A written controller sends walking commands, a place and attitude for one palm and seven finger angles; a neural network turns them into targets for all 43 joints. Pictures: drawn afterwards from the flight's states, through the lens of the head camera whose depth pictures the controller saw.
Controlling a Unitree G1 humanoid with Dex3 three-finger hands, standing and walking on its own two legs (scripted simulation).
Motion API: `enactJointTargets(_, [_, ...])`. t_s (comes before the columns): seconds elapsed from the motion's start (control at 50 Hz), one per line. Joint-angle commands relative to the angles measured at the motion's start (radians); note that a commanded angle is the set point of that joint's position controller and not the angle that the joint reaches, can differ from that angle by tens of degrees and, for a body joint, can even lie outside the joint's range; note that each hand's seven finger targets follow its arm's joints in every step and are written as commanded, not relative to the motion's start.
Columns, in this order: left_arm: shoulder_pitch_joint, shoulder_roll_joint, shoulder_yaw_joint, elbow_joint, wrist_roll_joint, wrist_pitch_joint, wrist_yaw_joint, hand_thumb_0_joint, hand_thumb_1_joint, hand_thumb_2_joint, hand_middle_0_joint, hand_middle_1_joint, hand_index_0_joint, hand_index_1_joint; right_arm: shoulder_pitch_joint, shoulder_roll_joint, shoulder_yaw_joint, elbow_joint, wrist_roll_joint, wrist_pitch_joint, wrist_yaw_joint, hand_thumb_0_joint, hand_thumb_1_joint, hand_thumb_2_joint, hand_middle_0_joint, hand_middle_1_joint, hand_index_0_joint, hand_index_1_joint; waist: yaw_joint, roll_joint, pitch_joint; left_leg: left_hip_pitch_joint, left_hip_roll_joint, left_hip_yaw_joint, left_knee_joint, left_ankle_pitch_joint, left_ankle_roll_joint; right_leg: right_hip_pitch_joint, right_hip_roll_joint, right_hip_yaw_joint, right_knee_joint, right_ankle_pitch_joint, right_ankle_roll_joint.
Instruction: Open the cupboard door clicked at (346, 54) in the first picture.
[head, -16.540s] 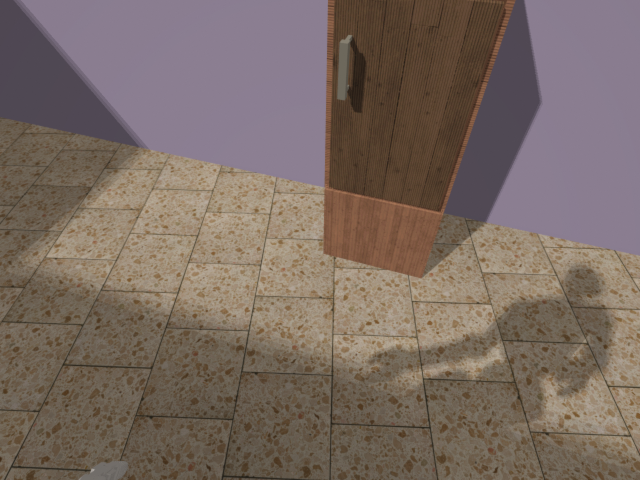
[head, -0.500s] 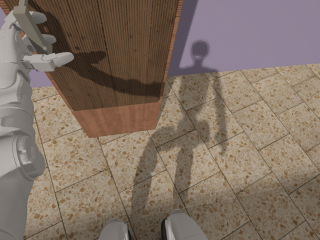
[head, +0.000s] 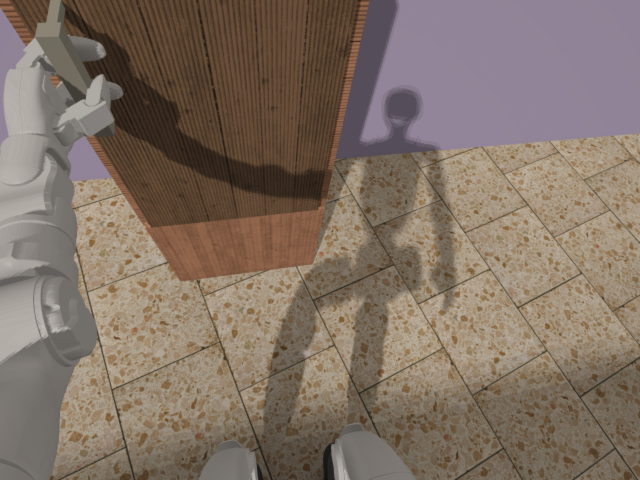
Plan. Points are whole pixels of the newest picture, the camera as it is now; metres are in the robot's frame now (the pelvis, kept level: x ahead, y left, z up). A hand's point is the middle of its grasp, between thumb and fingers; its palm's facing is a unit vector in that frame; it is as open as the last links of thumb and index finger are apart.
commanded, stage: pull the door open along its arc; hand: left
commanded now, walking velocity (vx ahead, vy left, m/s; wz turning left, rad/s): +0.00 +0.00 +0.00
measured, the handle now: (82, 74) +0.59 +0.21 +0.10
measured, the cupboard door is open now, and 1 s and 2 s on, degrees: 0 44 48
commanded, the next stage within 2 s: open thumb and fingers to let go in 1.04 s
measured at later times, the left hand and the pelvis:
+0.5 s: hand (121, 171) +0.45 +0.16 +0.10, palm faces +0.02 -1.00 +0.01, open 5.9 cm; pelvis +0.01 +0.00 +0.02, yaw -1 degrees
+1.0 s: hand (245, 260) +0.34 +0.04 +0.10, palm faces +0.41 -0.91 -0.02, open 6.1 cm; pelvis +0.00 -0.03 +0.02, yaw +4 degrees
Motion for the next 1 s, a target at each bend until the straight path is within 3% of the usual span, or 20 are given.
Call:
enactJointTargets(0.0, [-0.469, 0.248, -0.007, -0.221, -0.026, -0.058, -0.002, 0.0, 0.9, 0.9, -0.4, -1.35, -0.4, -1.35, 0.207, -0.182, -0.068, -0.028, 0.003, -0.01, -0.019, 0.0, -0.9, -0.9, 0.2, 0.3, 0.2, 0.3, -0.006, 0.129, -0.487, 0.348, -0.034, -0.055, -0.066, 0.474, 0.013, 0.21, 0.034, 0.029, -0.07, 0.443, -0.005])
enactJointTargets(0.02, [-0.453, 0.217, -0.019, -0.221, -0.03, -0.058, -0.002, 0.0, 0.9, 0.9, -0.4, -1.35, -0.4, -1.35, 0.209, -0.18, -0.073, -0.024, 0.002, -0.012, -0.016, 0.0, -0.9, -0.9, 0.2, 0.3, 0.2, 0.3, -0.004, 0.122, -0.487, 0.371, -0.032, -0.059, -0.061, 0.482, 0.012, 0.19, 0.036, 0.022, -0.072, 0.432, -0.006])
enactJointTargets(0.08, [-0.397, 0.237, 0.012, -0.27, -0.038, -0.071, 0.005, 0.0, 0.9, 0.9, -0.4, -1.35, -0.4, -1.35, 0.209, -0.185, -0.078, -0.03, 0.0, -0.012, -0.012, 0.0, -0.9, -0.9, 0.2, 0.3, 0.2, 0.3, 0.027, 0.15, -0.549, 0.422, -0.029, -0.063, -0.064, 0.538, 0.005, 0.203, 0.036, 0.018, -0.064, 0.452, -0.01])
enactJointTargets(0.12, [-0.324, 0.206, 0.003, -0.269, -0.046, -0.066, 0.002, 0.0, 0.9, 0.9, -0.4, -1.35, -0.4, -1.35, 0.198, -0.181, -0.079, -0.041, 0.004, -0.01, -0.008, 0.0, -0.9, -0.9, 0.2, 0.3, 0.2, 0.3, 0.04, 0.111, -0.523, 0.403, -0.03, -0.056, -0.074, 0.524, 0.006, 0.227, 0.039, 0.016, -0.069, 0.456, -0.01])
enactJointTargets(0.18, [-0.233, 0.189, 0.008, -0.349, -0.061, -0.067, 0.0, 0.0, 0.9, 0.9, -0.4, -1.35, -0.4, -1.35, 0.184, -0.179, -0.086, -0.06, 0.01, -0.005, -0.003, 0.0, -0.9, -0.9, 0.2, 0.3, 0.2, 0.3, 0.069, 0.111, -0.55, 0.428, -0.031, -0.05, -0.088, 0.564, 0.007, 0.268, 0.039, 0.015, -0.071, 0.494, -0.012])
enactJointTargets(0.26, [-0.049, 0.124, -0.008, -0.446, -0.098, -0.052, 0.003, 0.0, 0.9, 0.9, -0.4, -1.35, -0.4, -1.35, 0.145, -0.167, -0.093, -0.091, 0.024, -0.001, 0.004, 0.0, -0.9, -0.9, 0.2, 0.3, 0.2, 0.3, 0.102, 0.058, -0.518, 0.409, -0.036, -0.029, -0.119, 0.577, 0.011, 0.348, 0.037, 0.015, -0.088, 0.549, -0.012])
enactJointTargets(0.42, [0.297, -0.042, -0.086, -0.721, -0.15, -0.03, 0.038, 0.0, 0.9, 0.9, -0.4, -1.35, -0.4, -1.35, 0.036, -0.136, -0.101, -0.142, 0.049, -0.02, 0.012, 0.0, -0.9, -0.9, 0.2, 0.3, 0.2, 0.3, 0.16, 0.036, -0.419, 0.433, -0.038, -0.002, -0.175, 0.595, 0.006, 0.423, 0.023, 0.012, -0.113, 0.576, -0.014])
enactJointTargets(0.44, [0.309, -0.059, 0.006, -0.79, -0.193, -0.027, 0.143, 0.0, 0.9, 0.9, -0.4, -1.35, -0.4, -1.35, 0.012, -0.115, -0.103, -0.147, 0.044, -0.03, 0.013, 0.0, -0.9, -0.9, 0.2, 0.3, 0.2, 0.3, 0.212, 0.018, -0.409, 0.407, -0.042, -0.002, -0.18, 0.597, 0.0, 0.438, 0.026, 0.0, -0.122, 0.559, -0.013])
enactJointTargets(0.46, [0.364, -0.141, -0.064, -0.808, -0.177, -0.014, 0.195, 0.0, 0.9, 0.9, -0.4, -1.35, -0.4, -1.35, -0.008, -0.108, -0.1, -0.15, 0.044, -0.04, 0.018, 0.0, -0.9, -0.9, 0.2, 0.3, 0.2, 0.3, 0.196, 0.031, -0.392, 0.417, -0.044, 0.005, -0.188, 0.577, -0.006, 0.429, 0.025, 0.0, -0.121, 0.546, -0.009])
enactJointTargets(0.48, [0.382, -0.178, -0.062, -0.831, -0.17, -0.008, 0.259, 0.0, 0.9, 0.9, -0.4, -1.35, -0.4, -1.35, -0.016, -0.101, -0.102, -0.143, 0.04, -0.049, 0.022, 0.0, -0.9, -0.9, 0.2, 0.3, 0.2, 0.3, 0.2, -0.016, -0.368, 0.406, -0.041, 0.002, -0.194, 0.56, -0.011, 0.426, 0.024, -0.011, -0.121, 0.532, -0.009])
enactJointTargets(0.5, [0.403, -0.212, -0.075, -0.876, -0.149, -0.002, 0.326, 0.0, 0.9, 0.9, -0.4, -1.35, -0.4, -1.35, -0.033, -0.097, -0.103, -0.145, 0.035, -0.055, 0.026, 0.0, -0.9, -0.9, 0.2, 0.3, 0.2, 0.3, 0.208, 0.001, -0.366, 0.408, -0.042, 0.002, -0.196, 0.557, -0.016, 0.423, 0.022, -0.01, -0.117, 0.516, -0.01])
enactJointTargets(0.54, [0.404, -0.271, -0.113, -0.936, -0.099, 0.003, 0.443, 0.0, 0.9, 0.9, -0.4, -1.35, -0.4, -1.35, -0.055, -0.088, -0.104, -0.139, 0.02, -0.064, 0.031, 0.0, -0.9, -0.9, 0.2, 0.3, 0.2, 0.3, 0.201, -0.04, -0.363, 0.412, -0.044, 0.001, -0.193, 0.53, -0.016, 0.431, 0.02, -0.012, -0.114, 0.506, -0.012])
enactJointTargets(0.6, [0.426, -0.404, -0.22, -0.999, -0.011, 0.022, 0.606, 0.0, 0.9, 0.9, -0.4, -1.35, -0.4, -1.35, -0.1, -0.068, -0.102, -0.135, -0.005, -0.068, 0.038, 0.0, -0.9, -0.9, 0.2, 0.3, 0.2, 0.3, 0.199, -0.03, -0.359, 0.418, -0.046, 0.002, -0.192, 0.503, -0.022, 0.428, 0.006, -0.011, -0.105, 0.484, -0.016])
enactJointTargets(0.64, [0.439, -0.463, -0.263, -1.035, 0.039, 0.039, 0.709, 0.0, 0.9, 0.9, -0.4, -1.35, -0.4, -1.35, -0.126, -0.061, -0.105, -0.138, -0.02, -0.069, 0.037, 0.0, -0.9, -0.9, 0.2, 0.3, 0.2, 0.3, 0.2, -0.079, -0.368, 0.417, -0.047, -0.004, -0.191, 0.477, -0.019, 0.439, 0.003, -0.011, -0.11, 0.461, -0.017])
enactJointTargets(0.66, [0.44, -0.534, -0.328, -1.037, 0.062, 0.052, 0.748, 0.0, 0.9, 0.9, -0.4, -1.35, -0.4, -1.35, -0.152, -0.051, -0.103, -0.137, -0.025, -0.067, 0.038, 0.0, -0.9, -0.9, 0.2, 0.3, 0.2, 0.3, 0.193, -0.05, -0.346, 0.418, -0.049, -0.001, -0.193, 0.448, -0.021, 0.421, -0.002, -0.009, -0.114, 0.438, -0.017])
enactJointTargets(0.68, [0.415, -0.558, -0.359, -1.056, 0.084, 0.059, 0.779, 0.0, 0.9, 0.9, -0.4, -1.35, -0.4, -1.35, -0.158, -0.05, -0.103, -0.133, -0.031, -0.067, 0.036, 0.0, -0.9, -0.9, 0.2, 0.3, 0.2, 0.3, 0.182, -0.06, -0.341, 0.42, -0.049, -0.004, -0.193, 0.43, -0.021, 0.414, -0.005, -0.01, -0.115, 0.422, -0.017])
enactJointTargets(0.72, [0.446, -0.622, -0.447, -1.091, 0.131, 0.074, 0.807, 0.0, 0.9, 0.9, -0.4, -1.35, -0.4, -1.35, -0.18, -0.041, -0.105, -0.134, -0.04, -0.061, 0.034, 0.0, -0.9, -0.9, 0.2, 0.3, 0.2, 0.3, 0.18, -0.05, -0.343, 0.438, -0.047, -0.004, -0.191, 0.428, -0.021, 0.412, -0.009, -0.009, -0.116, 0.417, -0.023])
enactJointTargets(0.76, [0.452, -0.664, -0.512, -1.114, 0.16, 0.086, 0.816, 0.0, 0.9, 0.9, -0.4, -1.35, -0.4, -1.35, -0.195, -0.036, -0.107, -0.137, -0.044, -0.058, 0.027, 0.0, -0.9, -0.9, 0.2, 0.3, 0.2, 0.3, 0.168, -0.093, -0.334, 0.446, -0.045, -0.009, -0.193, 0.409, -0.017, 0.412, -0.012, -0.007, -0.127, 0.409, -0.022])
enactJointTargets(0.9, [0.577, -0.795, -0.661, -1.212, 0.164, 0.116, 0.831, 0.0, 0.9, 0.9, -0.4, -1.35, -0.4, -1.35, -0.279, -0.008, -0.096, -0.163, -0.04, -0.06, 0.016, 0.0, -0.9, -0.9, 0.2, 0.3, 0.2, 0.3, 0.184, -0.108, -0.291, 0.46, -0.055, -0.012, -0.204, 0.343, -0.014, 0.443, -0.025, 0.001, -0.161, 0.365, -0.027])
enactJointTargets(0.98, [0.665, -0.823, -0.7, -1.252, 0.161, 0.138, 0.84, 0.0, 0.9, 0.9, -0.4, -1.35, -0.4, -1.35, -0.317, 0.003, -0.085, -0.171, -0.034, -0.065, 0.015, 0.0, -0.9, -0.9, 0.2, 0.3, 0.2, 0.3, 0.198, -0.095, -0.269, 0.463, -0.062, -0.013, -0.211, 0.313, -0.014, 0.461, -0.034, 0.009, -0.184, 0.339, -0.027])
